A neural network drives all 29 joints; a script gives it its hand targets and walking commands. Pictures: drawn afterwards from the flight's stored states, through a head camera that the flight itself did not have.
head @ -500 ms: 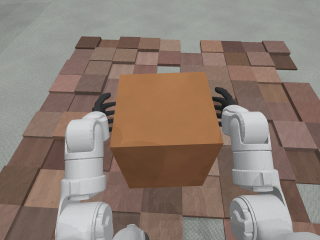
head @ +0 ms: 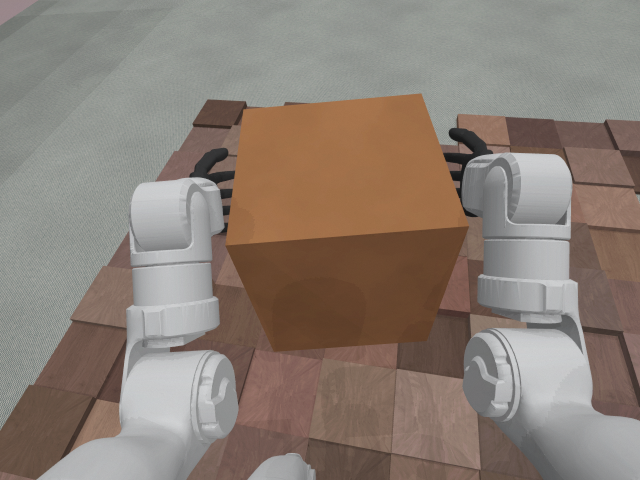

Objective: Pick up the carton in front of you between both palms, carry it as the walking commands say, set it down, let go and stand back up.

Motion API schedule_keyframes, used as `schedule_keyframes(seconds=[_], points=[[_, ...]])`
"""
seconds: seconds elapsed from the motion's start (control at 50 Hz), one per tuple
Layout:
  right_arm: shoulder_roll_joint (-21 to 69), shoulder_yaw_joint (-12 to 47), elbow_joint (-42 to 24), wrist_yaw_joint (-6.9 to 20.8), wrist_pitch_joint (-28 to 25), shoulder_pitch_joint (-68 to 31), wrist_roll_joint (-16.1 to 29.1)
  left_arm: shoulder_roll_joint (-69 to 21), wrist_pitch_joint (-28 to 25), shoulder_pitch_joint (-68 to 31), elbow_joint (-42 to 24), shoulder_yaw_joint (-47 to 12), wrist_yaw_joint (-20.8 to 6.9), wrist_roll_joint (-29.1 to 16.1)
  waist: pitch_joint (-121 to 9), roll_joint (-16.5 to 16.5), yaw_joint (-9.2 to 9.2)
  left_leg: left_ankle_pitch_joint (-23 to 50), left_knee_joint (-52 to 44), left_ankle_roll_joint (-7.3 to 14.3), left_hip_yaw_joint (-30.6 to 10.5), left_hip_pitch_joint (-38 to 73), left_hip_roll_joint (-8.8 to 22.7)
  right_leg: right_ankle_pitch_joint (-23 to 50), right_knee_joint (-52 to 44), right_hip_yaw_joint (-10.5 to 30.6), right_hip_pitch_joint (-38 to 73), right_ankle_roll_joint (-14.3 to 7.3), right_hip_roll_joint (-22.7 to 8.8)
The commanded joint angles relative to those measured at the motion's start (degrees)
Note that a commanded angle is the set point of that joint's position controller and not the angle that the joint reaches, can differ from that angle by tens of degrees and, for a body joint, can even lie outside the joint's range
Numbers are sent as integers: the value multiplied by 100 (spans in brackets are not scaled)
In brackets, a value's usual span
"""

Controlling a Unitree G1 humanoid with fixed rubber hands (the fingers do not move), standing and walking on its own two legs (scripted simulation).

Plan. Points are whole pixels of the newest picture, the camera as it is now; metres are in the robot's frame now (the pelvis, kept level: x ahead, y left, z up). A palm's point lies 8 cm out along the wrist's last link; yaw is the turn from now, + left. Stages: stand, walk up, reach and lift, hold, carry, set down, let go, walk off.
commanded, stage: carry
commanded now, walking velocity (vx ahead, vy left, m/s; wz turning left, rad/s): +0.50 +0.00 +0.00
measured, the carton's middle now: (341, 233) +0.38 +0.02 +0.09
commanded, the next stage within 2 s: none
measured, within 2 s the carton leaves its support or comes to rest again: neither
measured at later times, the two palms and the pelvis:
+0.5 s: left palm (269, 100) +0.69 +0.16 +0.08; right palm (441, 102) +0.66 -0.13 +0.09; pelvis +0.32 +0.05 -0.01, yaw +0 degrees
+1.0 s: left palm (264, 11) +1.00 +0.22 +0.11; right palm (397, 3) +1.03 -0.08 +0.11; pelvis +0.66 +0.04 -0.01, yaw +2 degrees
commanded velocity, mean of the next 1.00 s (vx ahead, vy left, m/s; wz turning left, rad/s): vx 0.50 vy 0.00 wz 0.00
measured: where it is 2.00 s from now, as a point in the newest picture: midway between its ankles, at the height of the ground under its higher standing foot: (336, 203)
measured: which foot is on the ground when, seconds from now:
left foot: up 0.00-0.16, down 0.18-0.68, up 0.70-1.00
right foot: down 0.00-0.18, up 0.20-0.64, down 0.66-1.00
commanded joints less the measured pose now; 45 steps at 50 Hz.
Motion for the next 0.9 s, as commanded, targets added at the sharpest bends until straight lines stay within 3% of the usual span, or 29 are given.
schedule_keyframes(seconds=[0.0, 0.08, 0.1, 0.12, 0.14, 0.16, 0.18, 0.2, 0.22, 0.26, 0.3, 0.4, 0.46, 0.5, 0.54, 0.58, 0.6, 0.62, 0.64, 0.66, 0.68, 0.7, 0.72, 0.74, 0.78, 0.82, 0.88], points=[[6310, 2898, 307, 1171, -237, -2997, 1711, -6490, -210, -4521, -263, -3323, -1594, -2825, -2050, -708, 137, 843, -922, -12, 174, -1100, -47, 2980, -322, 1394, 2881, -733, -1198], [6468, 2841, 414, 1262, -547, -2882, 1497, -6828, -597, -4344, 62, -3370, -1787, -2883, -1754, -761, 146, 2097, -2449, 193, 474, -56, -161, 3574, -264, 807, 2272, -469, -939], [6560, 2920, 458, 1288, -589, -2735, 1495, -7036, -668, -4367, 34, -3547, -1791, -2957, -1806, -793, 4, 2344, -2673, 297, 573, 618, -239, 3995, -161, 663, 1985, -383, -920], [6588, 2992, 314, 1315, -653, -2802, 1546, -7116, -758, -4418, -74, -3658, -1785, -2999, -1986, -882, -275, 2458, -2698, 401, 630, 1426, -221, 4497, 274, 492, 1720, -286, -959], [6611, 3077, 226, 1338, -718, -2750, 1618, -7172, -836, -4439, -205, -3790, -1763, -3010, -2374, -786, -712, 2677, -2809, 475, 581, 2604, -165, 4565, 1189, 242, 1326, -122, -861], [6618, 3165, 45, 1380, -792, -2698, 1706, -7146, -909, -4432, -372, -3895, -1729, -2994, -2593, -254, -989, 2117, -2770, 439, 200, 3860, 177, 3132, 2398, 41, 277, 36, -564], [6600, 3249, -32, 1411, -855, -2682, 1790, -7254, -936, -4335, -426, -3984, -1694, -2959, -2793, 980, -856, 3381, -2148, 683, -1272, 5071, 1351, -1003, 3626, 109, -1329, 127, 63], [6480, 3304, -34, 1409, -924, -2521, 1837, -7263, -907, -4226, -392, -3918, -1633, -2883, -3257, 1676, -896, 2214, -2466, 1563, -2856, 5604, 1971, -1442, 4933, 477, -2285, 140, 295], [6625, 3460, -205, 1437, -962, -2436, 1979, -7069, -919, -4092, -530, -3940, -1560, -2784, -2983, 1329, -901, 1931, -2716, 1561, -2861, 5263, 1816, -1188, 5170, 629, -2742, 87, 55], [6844, 3871, -858, 1488, -1013, -2859, 2379, -6928, -950, -3823, -833, -3941, -1391, -2644, -2894, 562, -821, 2361, -2785, 1400, -2523, 4877, 1657, -861, 4852, 574, -2936, 205, -138], [7052, 4267, -1383, 1551, -1046, -3188, 2786, -6715, -996, -3431, -1107, -3913, -1214, -2401, -2983, 367, -758, 2484, -2827, 1269, -2308, 4534, 1557, -726, 4497, 527, -2758, 233, -185], [6914, 4718, -1952, 1654, -1123, -3096, 3122, -6292, -1129, -2752, -1389, -4095, -1005, -1924, -2795, 389, -915, 3083, -2957, 1153, -1931, 4454, 1415, -511, 3157, 240, -3013, 318, -153], [6687, 4813, -1979, 1703, -1158, -2906, 3100, -6001, -1161, -2714, -1597, -4238, -984, -1839, -2624, 596, -941, 3994, -2993, 905, -1576, 4317, 1284, 527, 2182, 61, -2572, 222, -65], [6505, 4761, -1805, 1729, -1119, -2668, 3027, -5817, -1128, -2602, -1492, -4275, -984, -1793, -2370, 539, -969, 5086, -2816, 609, -1050, 4573, 989, 1033, 1615, -213, -2514, 153, 80], [6237, 4634, -1430, 1726, -1062, -2289, 2869, -5645, -1037, -2357, -1212, -4249, -1010, -1755, -2182, 569, -1067, 5605, -2567, 544, -726, 4804, 744, 1638, 768, -535, -2374, 99, 305], [6032, 4435, -975, 1720, -1009, -1925, 2689, -5520, -929, -2225, -909, -4161, -1066, -1760, -2238, 812, -1025, 6518, -2082, 458, -420, 4555, 645, 1995, 2, -823, -1374, -33, 591], [5998, 4348, -794, 1724, -999, -1855, 2627, -5490, -888, -2275, -805, -4118, -1106, -1784, -2309, 961, -872, 6489, -1697, 333, -336, 4283, 700, 2280, -350, -755, -638, -79, 510], [6002, 4278, -653, 1737, -993, -1911, 2596, -5490, -863, -2327, -702, -4058, -1149, -1802, -2448, 822, -595, 6114, -1030, 181, -83, 3702, 714, 2745, -712, -726, 434, -121, 331], [5991, 4226, -547, 1749, -993, -2126, 2578, -5479, -847, -2267, -561, -3953, -1194, -1802, -2531, 557, -229, 4749, -238, 104, -38, 2615, 597, 2842, -470, -196, 1612, -180, -175], [6218, 4197, -466, 1747, -953, -2374, 2599, -5389, -880, -2437, -436, -3868, -1222, -1784, -3169, -714, -164, 1168, 1702, -350, -191, 172, 17, 4513, 416, 2231, 3862, -1368, -1989], [6241, 4099, -364, 1737, -928, -2251, 2540, -5608, -891, -2303, -153, -3881, -1258, -1886, -3316, -1154, -35, -933, 2777, -280, -363, -879, -368, 4054, 71, 3262, 4116, -1814, -2282], [6384, 4065, -360, 1720, -955, -2359, 2491, -5828, -917, -2378, -237, -3889, -1316, -2032, -3051, -774, -70, -625, 2639, -52, -650, -1059, 24, 3320, -49, 2847, 3680, -1614, -2020], [6457, 4018, -439, 1688, -997, -2490, 2428, -6139, -945, -2754, -442, -4034, -1377, -2258, -2675, -185, -154, -356, 2072, -9, -616, -989, 150, 2847, -259, 2460, 3057, -1330, -1831], [6472, 3955, -548, 1630, -1027, -2562, 2358, -6428, -970, -3180, -671, -4167, -1430, -2497, -2303, -3, -221, -136, 1516, -6, -507, -869, 247, 2554, -455, 2185, 2504, -1080, -1681], [6499, 3884, -692, 1479, -1061, -2480, 2260, -6709, -989, -3692, -952, -4291, -1497, -2838, -2173, -107, -310, 60, 796, -46, -326, -306, 273, 2060, -751, 1680, 1688, -863, -1433], [6463, 3895, -869, 1337, -1072, -2429, 2156, -6742, -1005, -3733, -1050, -4315, -1518, -2961, -2153, -495, -269, 55, 87, -96, -118, -202, 226, 2389, -753, 1403, 1570, -972, -1390], [6317, 3963, -1079, 1184, -1048, -2355, 2045, -6637, -975, -3555, -1101, -4290, -1527, -3042, -2155, -559, -157, 973, -644, -97, -60, -534, 323, 3003, -603, 1150, 1992, -894, -1325]])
